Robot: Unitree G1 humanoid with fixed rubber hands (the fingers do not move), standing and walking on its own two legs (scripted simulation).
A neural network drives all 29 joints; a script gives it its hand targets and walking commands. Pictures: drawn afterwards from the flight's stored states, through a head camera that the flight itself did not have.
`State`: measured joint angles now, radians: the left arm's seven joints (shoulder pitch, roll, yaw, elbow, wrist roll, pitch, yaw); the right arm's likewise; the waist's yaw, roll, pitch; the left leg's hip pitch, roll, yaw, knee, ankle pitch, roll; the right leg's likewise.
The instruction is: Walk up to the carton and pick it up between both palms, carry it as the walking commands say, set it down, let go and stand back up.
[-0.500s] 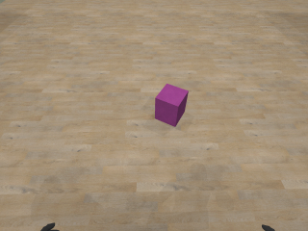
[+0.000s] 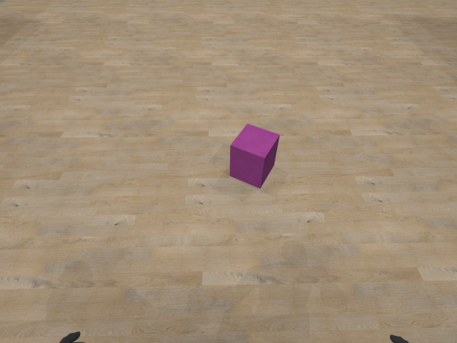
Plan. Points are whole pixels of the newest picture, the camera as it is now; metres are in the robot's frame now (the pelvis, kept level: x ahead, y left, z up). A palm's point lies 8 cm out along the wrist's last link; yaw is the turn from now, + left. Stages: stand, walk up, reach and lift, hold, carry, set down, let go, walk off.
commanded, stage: stand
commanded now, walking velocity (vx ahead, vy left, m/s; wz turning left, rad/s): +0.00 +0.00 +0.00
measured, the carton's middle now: (253, 156) +1.19 -0.13 -0.66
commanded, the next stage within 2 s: walk up in 0.06 s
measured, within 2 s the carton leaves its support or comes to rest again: neither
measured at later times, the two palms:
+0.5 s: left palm (63, 327) +0.17 +0.30 -0.08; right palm out of the picture +0.08 -0.40 -0.10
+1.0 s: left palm (101, 254) +0.32 +0.29 -0.10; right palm (418, 254) +0.31 -0.38 -0.07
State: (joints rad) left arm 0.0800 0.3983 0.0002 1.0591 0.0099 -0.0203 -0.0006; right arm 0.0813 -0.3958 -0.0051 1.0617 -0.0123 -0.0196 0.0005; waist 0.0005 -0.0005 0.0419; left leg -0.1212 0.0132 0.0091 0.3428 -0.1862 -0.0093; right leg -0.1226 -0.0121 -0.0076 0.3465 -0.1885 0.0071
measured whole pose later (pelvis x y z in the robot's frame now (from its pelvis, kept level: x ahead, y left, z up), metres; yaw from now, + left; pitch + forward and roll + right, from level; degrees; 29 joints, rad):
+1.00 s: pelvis +0.22 -0.04 -0.02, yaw -7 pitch -1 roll +1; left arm 0.36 0.49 0.06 0.75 0.01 -0.08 -0.04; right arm 0.23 -0.46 -0.08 0.71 -0.01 -0.09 0.06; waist 0.01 -0.04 0.04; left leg -0.33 0.02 0.08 0.57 -0.23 0.03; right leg -0.41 -0.02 0.04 1.06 -0.40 -0.03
